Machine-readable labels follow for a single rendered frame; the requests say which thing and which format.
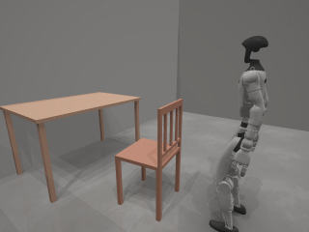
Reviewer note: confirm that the table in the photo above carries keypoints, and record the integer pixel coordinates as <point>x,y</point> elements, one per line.
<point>39,112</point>

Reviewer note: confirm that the right robot hand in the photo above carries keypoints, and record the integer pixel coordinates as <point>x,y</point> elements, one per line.
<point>255,143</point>

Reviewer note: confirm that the chair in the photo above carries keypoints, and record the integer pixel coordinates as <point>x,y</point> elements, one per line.
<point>154,155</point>

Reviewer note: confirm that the right robot shin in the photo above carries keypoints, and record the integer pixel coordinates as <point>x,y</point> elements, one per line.
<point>236,189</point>

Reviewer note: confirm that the left robot forearm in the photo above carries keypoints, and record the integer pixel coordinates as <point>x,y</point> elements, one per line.
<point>254,122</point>

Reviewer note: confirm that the right robot upper arm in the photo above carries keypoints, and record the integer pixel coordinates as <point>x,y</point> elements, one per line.
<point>265,97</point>

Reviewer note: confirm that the left robot hand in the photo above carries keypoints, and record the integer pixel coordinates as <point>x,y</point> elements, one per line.
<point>243,158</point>

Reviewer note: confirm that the humanoid robot head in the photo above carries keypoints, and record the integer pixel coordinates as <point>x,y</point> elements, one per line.
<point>254,44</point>

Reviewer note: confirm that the left robot upper arm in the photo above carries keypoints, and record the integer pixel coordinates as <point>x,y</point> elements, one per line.
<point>251,81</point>

